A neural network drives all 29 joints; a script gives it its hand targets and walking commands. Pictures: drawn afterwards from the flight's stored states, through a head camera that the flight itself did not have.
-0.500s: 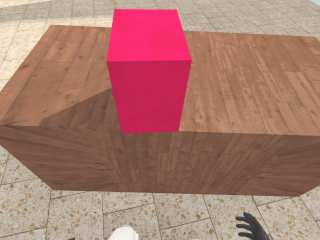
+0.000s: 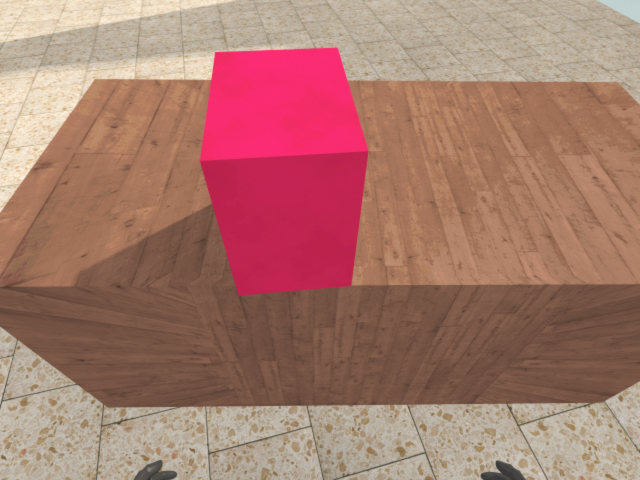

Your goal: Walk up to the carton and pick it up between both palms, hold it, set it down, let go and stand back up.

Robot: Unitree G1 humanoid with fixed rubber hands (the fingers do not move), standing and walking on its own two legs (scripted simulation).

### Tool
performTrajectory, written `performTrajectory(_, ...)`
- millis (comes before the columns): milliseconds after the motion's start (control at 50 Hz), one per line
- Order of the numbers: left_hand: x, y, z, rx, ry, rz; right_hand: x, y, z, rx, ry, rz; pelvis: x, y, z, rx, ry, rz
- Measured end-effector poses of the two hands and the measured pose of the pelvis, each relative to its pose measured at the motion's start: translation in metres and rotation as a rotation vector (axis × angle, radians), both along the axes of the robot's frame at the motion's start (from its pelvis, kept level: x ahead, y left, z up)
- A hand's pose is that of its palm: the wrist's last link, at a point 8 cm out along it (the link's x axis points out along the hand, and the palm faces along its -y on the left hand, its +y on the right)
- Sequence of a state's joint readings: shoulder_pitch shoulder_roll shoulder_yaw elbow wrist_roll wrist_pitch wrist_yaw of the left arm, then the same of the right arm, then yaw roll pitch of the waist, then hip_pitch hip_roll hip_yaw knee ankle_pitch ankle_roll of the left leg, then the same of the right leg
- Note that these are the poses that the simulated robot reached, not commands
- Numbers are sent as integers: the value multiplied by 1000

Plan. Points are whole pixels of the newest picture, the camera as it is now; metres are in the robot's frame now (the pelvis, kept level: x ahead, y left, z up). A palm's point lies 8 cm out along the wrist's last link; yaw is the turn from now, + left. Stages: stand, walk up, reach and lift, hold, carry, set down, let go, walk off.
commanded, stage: walk up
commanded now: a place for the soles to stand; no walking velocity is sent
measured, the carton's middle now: (286, 175) +0.56 +0.06 +0.05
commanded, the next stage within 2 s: none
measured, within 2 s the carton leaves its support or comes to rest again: neither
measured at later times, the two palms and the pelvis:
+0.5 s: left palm out of the picture +0.02 +0.30 -0.12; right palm out of the picture +0.11 -0.23 -0.12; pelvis +0.02 +0.03 +0.00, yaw +3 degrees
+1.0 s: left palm (80, 455) +0.18 +0.33 -0.11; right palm (449, 461) +0.17 -0.17 -0.14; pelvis +0.07 +0.08 -0.02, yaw +0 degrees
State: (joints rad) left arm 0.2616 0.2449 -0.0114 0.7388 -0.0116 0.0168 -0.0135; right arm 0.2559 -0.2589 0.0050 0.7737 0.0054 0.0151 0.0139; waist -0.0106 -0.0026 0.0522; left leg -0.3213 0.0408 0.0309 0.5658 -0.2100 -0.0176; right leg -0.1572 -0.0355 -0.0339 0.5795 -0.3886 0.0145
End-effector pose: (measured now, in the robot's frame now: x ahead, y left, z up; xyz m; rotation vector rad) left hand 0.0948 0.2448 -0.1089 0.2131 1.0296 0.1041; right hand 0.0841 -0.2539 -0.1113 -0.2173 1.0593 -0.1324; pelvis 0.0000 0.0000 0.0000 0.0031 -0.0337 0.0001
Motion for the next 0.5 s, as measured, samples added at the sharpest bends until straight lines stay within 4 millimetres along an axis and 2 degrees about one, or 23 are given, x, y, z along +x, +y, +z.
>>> performTrajectory(360, -32, 11, -5, 18, 71, 54, 4, 6, -1, 1, 24, 35, 2, 4, 1, -7, -4, 22)
performTrajectory(420, -45, 23, -5, 60, 84, 80, 7, 8, -6, -3, 54, 63, 9, 12, -1, -12, -4, 31)
performTrajectory(500, -71, 51, -7, 105, 160, 141, 21, 20, -10, -6, 80, 84, 25, 31, -5, -30, -11, 47)
